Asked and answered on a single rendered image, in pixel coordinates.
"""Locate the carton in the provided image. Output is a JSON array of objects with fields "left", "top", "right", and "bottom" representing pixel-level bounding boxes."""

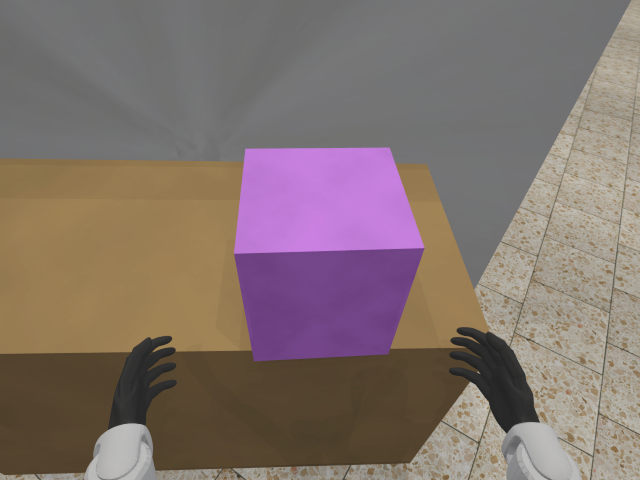
[{"left": 234, "top": 148, "right": 424, "bottom": 361}]

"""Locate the pedestal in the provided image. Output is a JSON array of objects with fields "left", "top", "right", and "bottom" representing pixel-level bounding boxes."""
[{"left": 0, "top": 158, "right": 490, "bottom": 475}]

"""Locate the robot left forearm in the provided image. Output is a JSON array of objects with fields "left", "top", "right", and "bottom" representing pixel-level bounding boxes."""
[{"left": 84, "top": 423, "right": 157, "bottom": 480}]

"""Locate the right robot hand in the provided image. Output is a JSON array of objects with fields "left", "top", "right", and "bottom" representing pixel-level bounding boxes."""
[{"left": 449, "top": 327, "right": 540, "bottom": 433}]

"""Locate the robot right forearm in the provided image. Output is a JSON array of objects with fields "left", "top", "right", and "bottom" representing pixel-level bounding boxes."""
[{"left": 501, "top": 422, "right": 582, "bottom": 480}]

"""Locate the left robot hand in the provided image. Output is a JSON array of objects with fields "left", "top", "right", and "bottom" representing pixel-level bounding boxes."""
[{"left": 108, "top": 336, "right": 177, "bottom": 430}]

